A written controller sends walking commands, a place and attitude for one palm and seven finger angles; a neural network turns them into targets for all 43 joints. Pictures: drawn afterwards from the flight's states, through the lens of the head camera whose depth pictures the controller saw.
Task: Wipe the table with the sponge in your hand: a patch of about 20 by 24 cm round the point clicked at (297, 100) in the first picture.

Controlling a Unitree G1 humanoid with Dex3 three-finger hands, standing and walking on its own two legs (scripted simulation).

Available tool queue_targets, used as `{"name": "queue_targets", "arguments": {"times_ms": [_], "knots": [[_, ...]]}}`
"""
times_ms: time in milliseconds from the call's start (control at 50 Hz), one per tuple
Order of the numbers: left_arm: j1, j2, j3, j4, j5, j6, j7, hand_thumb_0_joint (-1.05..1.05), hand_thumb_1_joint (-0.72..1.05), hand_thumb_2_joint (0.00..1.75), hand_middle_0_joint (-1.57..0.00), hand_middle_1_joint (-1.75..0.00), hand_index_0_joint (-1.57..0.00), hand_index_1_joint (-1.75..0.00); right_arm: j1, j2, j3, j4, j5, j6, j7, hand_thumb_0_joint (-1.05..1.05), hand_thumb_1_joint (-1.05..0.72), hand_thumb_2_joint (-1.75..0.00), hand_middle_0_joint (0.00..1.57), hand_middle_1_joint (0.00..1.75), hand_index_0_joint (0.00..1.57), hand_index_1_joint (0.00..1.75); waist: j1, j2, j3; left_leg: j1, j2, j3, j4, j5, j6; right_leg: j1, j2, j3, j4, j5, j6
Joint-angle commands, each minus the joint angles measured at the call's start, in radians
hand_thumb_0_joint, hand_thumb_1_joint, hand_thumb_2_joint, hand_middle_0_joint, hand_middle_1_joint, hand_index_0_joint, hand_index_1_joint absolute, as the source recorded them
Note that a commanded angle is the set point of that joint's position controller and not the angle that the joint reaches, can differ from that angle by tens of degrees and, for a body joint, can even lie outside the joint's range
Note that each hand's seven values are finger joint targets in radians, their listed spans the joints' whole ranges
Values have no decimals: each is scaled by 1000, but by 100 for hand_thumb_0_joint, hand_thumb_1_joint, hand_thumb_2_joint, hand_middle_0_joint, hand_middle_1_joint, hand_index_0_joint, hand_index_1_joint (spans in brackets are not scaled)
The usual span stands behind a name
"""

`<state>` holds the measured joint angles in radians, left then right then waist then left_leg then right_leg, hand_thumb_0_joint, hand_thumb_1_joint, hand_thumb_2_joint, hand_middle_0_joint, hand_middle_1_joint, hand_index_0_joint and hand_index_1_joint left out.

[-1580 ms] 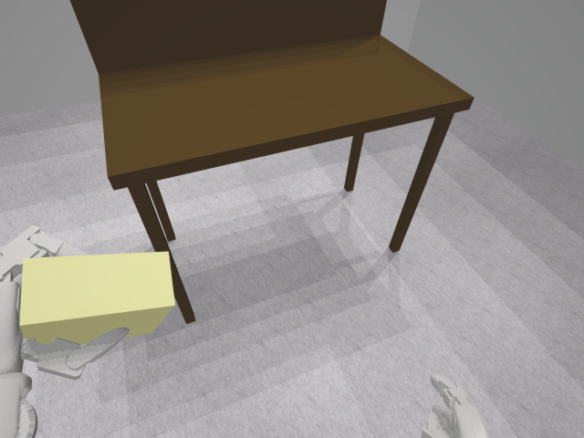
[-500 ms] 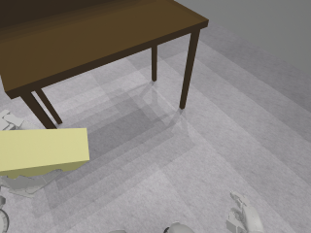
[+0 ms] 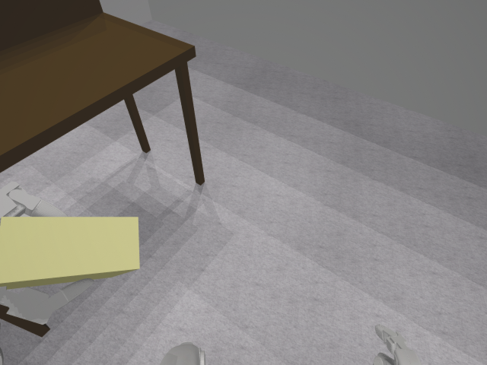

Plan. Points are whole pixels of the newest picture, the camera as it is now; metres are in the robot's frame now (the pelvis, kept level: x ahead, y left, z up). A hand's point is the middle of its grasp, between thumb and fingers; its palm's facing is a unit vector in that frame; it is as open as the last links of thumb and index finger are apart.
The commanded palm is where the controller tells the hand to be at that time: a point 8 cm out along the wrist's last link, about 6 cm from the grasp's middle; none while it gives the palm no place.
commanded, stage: walk to a spot facing it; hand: left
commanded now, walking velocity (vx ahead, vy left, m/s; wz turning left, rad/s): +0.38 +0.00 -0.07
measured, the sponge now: (88, 252) +0.23 +0.19 +0.15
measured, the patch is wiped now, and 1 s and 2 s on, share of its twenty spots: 0.00 0.00 0.00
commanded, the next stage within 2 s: turn to face it in 0.64 s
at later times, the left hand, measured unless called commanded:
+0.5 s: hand (125, 159) +0.36 +0.18 +0.17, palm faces +0.34 -0.80 -0.50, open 10.1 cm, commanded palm +0.31 +0.22 +0.18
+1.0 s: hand (149, 106) +0.49 +0.17 +0.17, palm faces +0.39 -0.80 -0.46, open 10.1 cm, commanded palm +0.40 +0.22 +0.18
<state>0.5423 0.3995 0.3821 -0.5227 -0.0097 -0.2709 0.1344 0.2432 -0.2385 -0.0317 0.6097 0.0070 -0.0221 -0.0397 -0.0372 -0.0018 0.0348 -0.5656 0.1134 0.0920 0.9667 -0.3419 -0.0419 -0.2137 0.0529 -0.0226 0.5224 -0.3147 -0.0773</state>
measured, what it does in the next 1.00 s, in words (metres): walks ahead: left foot, then right foot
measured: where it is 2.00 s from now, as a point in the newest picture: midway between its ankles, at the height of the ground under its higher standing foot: outside the picture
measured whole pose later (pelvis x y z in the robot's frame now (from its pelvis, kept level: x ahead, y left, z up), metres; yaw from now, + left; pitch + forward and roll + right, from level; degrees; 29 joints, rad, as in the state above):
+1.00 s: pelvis +0.25 -0.07 -0.01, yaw +3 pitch -1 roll -1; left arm 0.42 0.44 0.43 -0.59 -0.02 -0.20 0.15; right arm 0.13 -0.15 -0.03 0.58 0.02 -0.05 -0.03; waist -0.04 -0.04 0.13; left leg -0.42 0.06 0.10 0.64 -0.21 0.03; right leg -0.47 -0.06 -0.06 1.16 -0.53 0.07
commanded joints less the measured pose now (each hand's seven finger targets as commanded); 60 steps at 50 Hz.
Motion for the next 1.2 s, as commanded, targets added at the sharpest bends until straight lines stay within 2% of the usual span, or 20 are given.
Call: {"name": "queue_targets", "arguments": {"times_ms": [0,80,140,160,200,300,420,460,480,500,620,720,780,800,840,860,980,1120,1160,1180], "knots": [[-69,128,111,-118,-22,-34,41,0,10,130,-120,-160,-120,-160,-109,-60,-8,-177,-4,-67,-14,0,-90,-90,20,30,20,30,45,-78,-116,121,-10,40,-283,58,27,59,-268,229,-203,147,-122],[-169,128,67,-133,-14,-22,36,0,10,130,-120,-160,-120,-160,-77,-88,-20,-181,-4,-78,-36,0,-90,-90,20,30,20,30,29,-34,-79,385,-18,74,-500,72,53,-57,-203,206,-108,-3,-55],[-242,145,77,-210,-13,-46,41,0,10,130,-120,-160,-120,-160,-81,-98,-10,-174,-13,-89,-43,0,-90,-90,20,30,20,30,10,379,-123,611,325,-476,-745,-196,213,-368,-28,-9,462,-261,48],[-242,176,85,-198,-2,-43,40,0,10,130,-120,-160,-120,-160,-94,-82,3,-173,-25,-101,-42,0,-90,-90,20,30,20,30,8,334,-63,471,372,-567,-814,-333,255,-379,-66,42,599,-237,51],[-239,174,85,-223,-1,-31,32,0,10,130,-120,-160,-120,-160,-102,-78,-8,-152,-19,-111,-37,0,-90,-90,20,30,20,30,25,190,-18,397,349,-441,-799,-318,259,-408,-123,49,627,-174,61],[-122,115,86,-224,3,0,39,0,10,130,-120,-160,-120,-160,-91,-80,-9,-153,-18,-123,-35,0,-90,-90,20,30,20,30,37,233,-75,313,241,-74,-774,-185,170,-219,-132,-98,359,-60,86],[-164,93,68,-118,-7,20,39,0,10,130,-120,-160,-120,-160,-98,-68,-7,-150,-9,-108,-43,0,-90,-90,20,30,20,30,32,171,-99,284,180,27,-541,-119,126,16,-65,-206,11,-16,100],[-175,139,92,-124,0,24,43,0,10,130,-120,-160,-120,-160,-88,-37,-6,-147,-1,-94,-37,0,-90,-90,20,30,20,30,43,-127,-149,74,48,114,-97,-78,83,211,-251,124,-154,-27,-3],[-178,191,139,-131,-6,29,52,0,10,130,-120,-160,-120,-160,-132,-27,2,-168,0,-98,-31,0,-90,-90,20,30,20,30,68,-346,-149,-172,-60,77,174,-244,44,314,-445,491,-229,128,-121],[-197,169,119,-137,-19,25,45,0,10,130,-120,-160,-120,-160,-142,-56,-15,-155,0,-102,-23,0,-90,-90,20,30,20,30,56,-292,-161,-185,-28,-63,288,-201,38,288,-478,521,-242,82,-137],[-101,171,147,-247,0,-33,53,0,10,130,-120,-160,-120,-160,-146,-35,-5,-134,-7,-52,-19,0,-90,-90,20,30,20,30,29,-95,-100,-121,24,-39,101,-27,13,239,-411,10,-141,655,-68],[-6,154,167,-257,-14,-28,75,0,10,130,-120,-160,-120,-160,-126,-16,-15,-191,-8,-51,-19,0,-90,-90,20,30,20,30,70,-149,-127,70,-50,128,-277,67,32,244,-381,-92,-78,754,-42],[-39,167,163,-290,-14,-31,87,0,10,130,-120,-160,-120,-160,-75,-28,-35,-187,-6,-57,-32,0,-90,-90,20,30,20,30,18,-81,-223,349,-138,196,-479,230,41,171,-339,-168,199,845,31],[-37,154,142,-283,-17,-33,84,0,10,130,-120,-160,-120,-160,-63,-39,-45,-188,-4,-57,-36,0,-90,-90,20,30,20,30,-5,-1,-263,537,-87,110,-520,345,69,43,-306,-192,392,687,75],[-130,176,151,-345,-35,-47,77,0,10,130,-120,-160,-120,-160,-71,-73,-45,-201,9,-73,-11,0,-90,-90,20,30,20,30,19,259,-289,686,326,-541,-504,1002,329,-308,-85,-64,788,-390,137],[-108,195,164,-236,-23,-27,52,0,10,130,-120,-160,-120,-160,-82,-92,-49,-174,1,-80,-3,0,-90,-90,20,30,20,30,4,205,-221,610,350,-565,-543,883,337,-386,-124,30,818,-350,144],[25,158,176,-422,-51,-14,29,0,10,130,-120,-160,-120,-160,-110,-77,-48,-174,9,-102,18,0,-90,-90,20,30,20,30,39,303,-191,235,152,-240,-607,317,198,-162,-120,-49,493,-120,156],[-61,88,111,-273,-61,41,17,0,10,130,-120,-160,-120,-160,-77,-75,-31,-163,13,-135,-6,0,-90,-90,20,30,20,30,31,246,-170,276,124,-261,-518,350,164,-35,-38,-111,109,-112,180],[-128,93,92,-226,-47,55,10,0,10,130,-120,-160,-120,-160,-84,-64,-24,-155,16,-128,-8,0,-90,-90,20,30,20,30,47,128,-156,239,64,-220,-394,276,114,45,-103,-59,-136,37,151],[-164,138,98,-211,-30,66,17,0,10,130,-120,-160,-120,-160,-82,-38,-15,-158,18,-120,-11,0,-90,-90,20,30,20,30,38,-111,-147,103,-36,-98,-223,69,47,123,-298,123,-222,236,85]]}}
